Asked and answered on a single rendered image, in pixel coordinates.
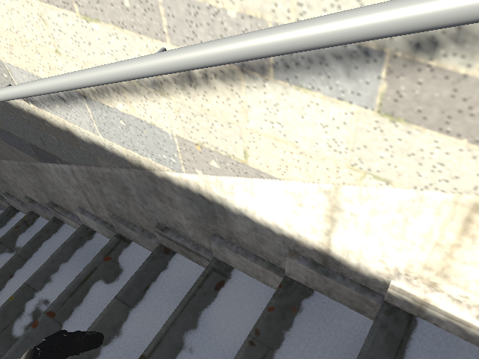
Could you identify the stairs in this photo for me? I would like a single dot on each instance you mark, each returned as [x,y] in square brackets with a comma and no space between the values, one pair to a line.
[161,305]

